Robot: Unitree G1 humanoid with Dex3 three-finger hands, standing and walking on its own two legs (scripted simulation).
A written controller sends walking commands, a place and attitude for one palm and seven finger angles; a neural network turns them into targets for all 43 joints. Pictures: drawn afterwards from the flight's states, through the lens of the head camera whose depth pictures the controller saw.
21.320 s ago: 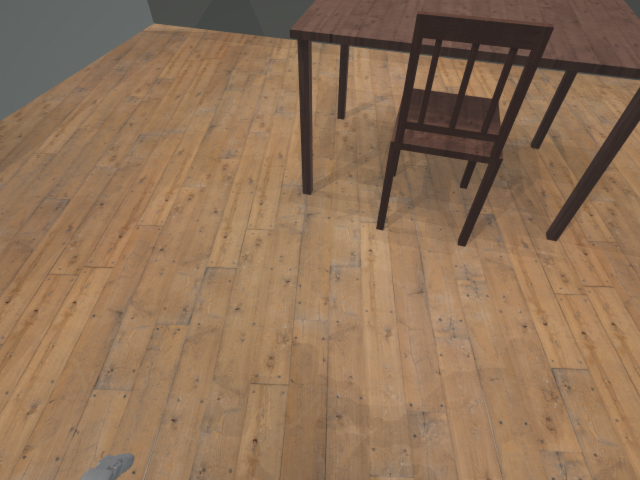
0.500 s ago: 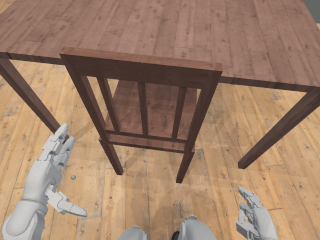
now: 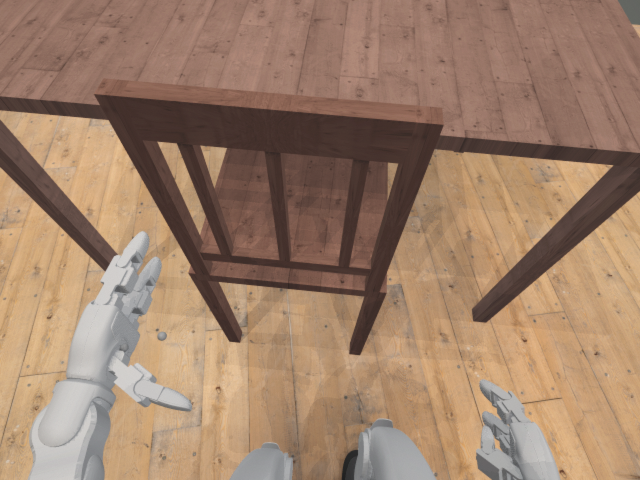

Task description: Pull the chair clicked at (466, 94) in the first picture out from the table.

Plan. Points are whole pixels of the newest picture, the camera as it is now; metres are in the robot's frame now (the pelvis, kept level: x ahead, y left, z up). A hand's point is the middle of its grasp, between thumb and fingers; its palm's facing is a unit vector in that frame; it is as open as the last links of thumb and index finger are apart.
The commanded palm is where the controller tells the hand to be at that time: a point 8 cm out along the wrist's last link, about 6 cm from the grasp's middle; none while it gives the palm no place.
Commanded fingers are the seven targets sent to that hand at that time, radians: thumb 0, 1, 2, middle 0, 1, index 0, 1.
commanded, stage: aim the fingers beside a spindle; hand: left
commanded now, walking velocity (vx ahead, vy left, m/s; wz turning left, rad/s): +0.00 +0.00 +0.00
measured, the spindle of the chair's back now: (280, 211) +0.48 +0.07 -0.01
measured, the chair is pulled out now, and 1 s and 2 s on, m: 0.00 0.00 0.00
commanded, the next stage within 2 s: none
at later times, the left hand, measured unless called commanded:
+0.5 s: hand (178, 316) +0.31 +0.18 +0.01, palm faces -0.09 -1.00 -0.03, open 16.9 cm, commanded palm +0.29 +0.23 +0.01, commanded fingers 0.00 -0.50 0.30 -0.06 -0.08 -0.06 -0.08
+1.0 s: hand (193, 304) +0.33 +0.17 +0.00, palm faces -0.08 -1.00 -0.05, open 16.9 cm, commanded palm +0.31 +0.22 +0.00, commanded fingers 0.00 -0.50 0.30 -0.06 -0.08 -0.06 -0.08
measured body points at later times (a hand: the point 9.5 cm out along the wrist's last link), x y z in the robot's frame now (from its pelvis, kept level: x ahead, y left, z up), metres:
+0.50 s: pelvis +0.00 +0.01 -0.01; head +0.11 +0.02 +0.43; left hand +0.31 +0.24 +0.01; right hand +0.17 -0.24 -0.10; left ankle -0.03 +0.09 -0.65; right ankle +0.06 -0.09 -0.65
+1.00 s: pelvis -0.01 +0.00 -0.02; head +0.12 +0.00 +0.41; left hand +0.33 +0.22 +0.00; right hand +0.14 -0.25 -0.12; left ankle -0.03 +0.09 -0.65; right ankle +0.06 -0.09 -0.65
